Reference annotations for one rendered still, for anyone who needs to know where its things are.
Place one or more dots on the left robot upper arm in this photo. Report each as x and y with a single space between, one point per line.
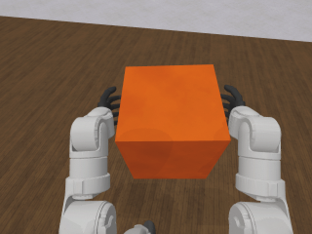
89 217

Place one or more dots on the left robot foot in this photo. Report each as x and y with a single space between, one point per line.
150 226

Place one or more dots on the carton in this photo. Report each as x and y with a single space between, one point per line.
171 122

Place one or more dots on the right robot upper arm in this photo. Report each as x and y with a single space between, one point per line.
258 218

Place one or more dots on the left robot hand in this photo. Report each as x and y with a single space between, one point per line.
105 101

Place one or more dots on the robot right forearm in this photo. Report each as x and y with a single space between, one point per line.
259 151

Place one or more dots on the left robot shin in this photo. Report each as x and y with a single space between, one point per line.
141 226

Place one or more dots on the robot left forearm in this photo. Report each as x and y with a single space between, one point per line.
88 151

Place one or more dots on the right robot hand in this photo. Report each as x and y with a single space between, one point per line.
235 100

